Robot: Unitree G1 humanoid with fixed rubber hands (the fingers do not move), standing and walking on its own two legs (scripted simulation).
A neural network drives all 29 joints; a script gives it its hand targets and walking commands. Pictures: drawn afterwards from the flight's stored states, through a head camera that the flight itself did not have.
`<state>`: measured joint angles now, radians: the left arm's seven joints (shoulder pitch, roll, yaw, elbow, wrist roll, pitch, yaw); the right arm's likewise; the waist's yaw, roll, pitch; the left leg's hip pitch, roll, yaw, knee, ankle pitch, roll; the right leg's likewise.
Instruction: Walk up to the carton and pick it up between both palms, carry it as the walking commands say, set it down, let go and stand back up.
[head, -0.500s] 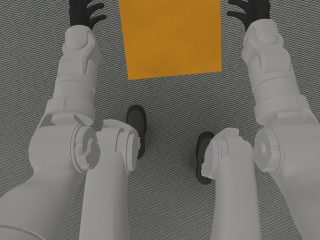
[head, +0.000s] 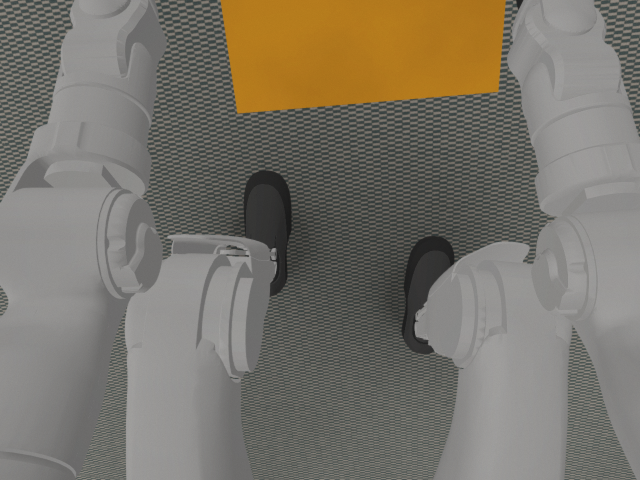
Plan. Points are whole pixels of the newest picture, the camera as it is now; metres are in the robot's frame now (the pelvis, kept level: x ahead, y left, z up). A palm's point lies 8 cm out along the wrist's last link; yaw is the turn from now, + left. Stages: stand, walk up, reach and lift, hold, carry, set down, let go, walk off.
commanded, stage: reach and lift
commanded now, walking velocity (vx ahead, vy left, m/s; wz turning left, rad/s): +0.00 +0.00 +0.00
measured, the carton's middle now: out of the picture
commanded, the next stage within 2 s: none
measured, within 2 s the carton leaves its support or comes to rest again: leaves its support in 1.58 s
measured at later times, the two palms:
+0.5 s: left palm out of the picture +0.53 +0.22 -0.20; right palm out of the picture +0.55 -0.10 -0.21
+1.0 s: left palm out of the picture +0.53 +0.21 -0.20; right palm out of the picture +0.55 -0.10 -0.21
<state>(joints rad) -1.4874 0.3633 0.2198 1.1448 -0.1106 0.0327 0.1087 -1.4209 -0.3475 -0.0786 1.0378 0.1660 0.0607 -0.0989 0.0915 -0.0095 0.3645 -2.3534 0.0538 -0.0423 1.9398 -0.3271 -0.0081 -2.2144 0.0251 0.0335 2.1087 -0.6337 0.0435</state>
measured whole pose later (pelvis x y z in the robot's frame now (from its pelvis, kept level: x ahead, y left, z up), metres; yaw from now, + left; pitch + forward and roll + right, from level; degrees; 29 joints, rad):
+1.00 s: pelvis +0.00 +0.00 +0.00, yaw +0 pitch +41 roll -1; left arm -1.56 0.30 0.26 1.18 -0.16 0.04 0.08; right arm -1.49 -0.35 -0.02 1.05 0.15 0.09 -0.08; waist 0.09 0.00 0.38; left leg -2.35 0.05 -0.05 1.95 -0.33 -0.01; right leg -2.21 0.03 0.03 2.12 -0.63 0.04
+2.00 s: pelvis -0.02 +0.00 +0.00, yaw -1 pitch +29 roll +0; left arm -1.58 0.30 0.30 0.98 -0.16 0.25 0.13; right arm -1.53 -0.32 -0.04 0.92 0.10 0.39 -0.11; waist 0.10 -0.02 0.52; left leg -2.15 0.03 -0.07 1.98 -0.34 -0.04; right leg -2.03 0.06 0.03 2.14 -0.62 0.04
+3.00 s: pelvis -0.04 +0.00 +0.07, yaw -2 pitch +20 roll -1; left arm -1.39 0.20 0.41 0.73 -0.05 0.41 0.17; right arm -1.45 -0.24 -0.11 0.85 0.02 0.49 -0.12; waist 0.10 -0.02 0.52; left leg -1.80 0.00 -0.10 1.78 -0.34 -0.07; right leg -1.70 0.07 0.04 1.92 -0.58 0.04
